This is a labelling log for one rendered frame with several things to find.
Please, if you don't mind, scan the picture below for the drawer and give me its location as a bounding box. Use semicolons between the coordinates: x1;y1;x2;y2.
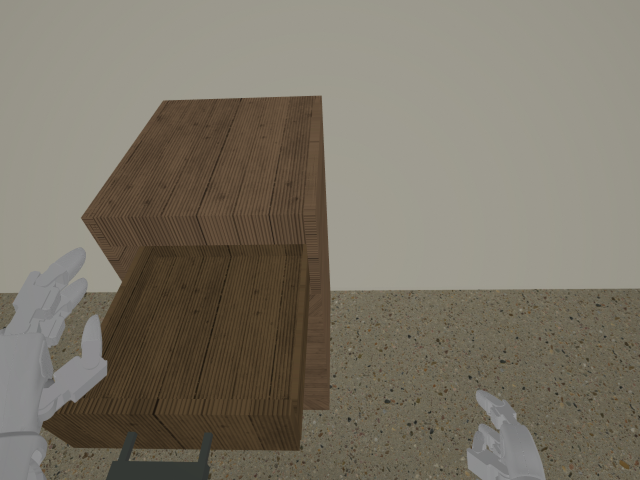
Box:
42;244;310;451

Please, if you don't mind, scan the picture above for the robot left forearm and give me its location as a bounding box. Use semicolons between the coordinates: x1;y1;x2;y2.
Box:
0;431;47;480

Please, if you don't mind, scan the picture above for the cabinet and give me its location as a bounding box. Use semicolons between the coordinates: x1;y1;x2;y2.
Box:
81;96;331;410

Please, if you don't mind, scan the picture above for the handle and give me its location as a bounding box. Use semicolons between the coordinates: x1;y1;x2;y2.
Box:
106;432;213;480

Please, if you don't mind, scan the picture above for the left robot hand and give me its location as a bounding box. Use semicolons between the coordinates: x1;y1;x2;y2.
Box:
0;247;107;434

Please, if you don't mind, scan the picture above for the right robot hand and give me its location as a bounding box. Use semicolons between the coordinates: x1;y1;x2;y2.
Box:
467;390;546;480

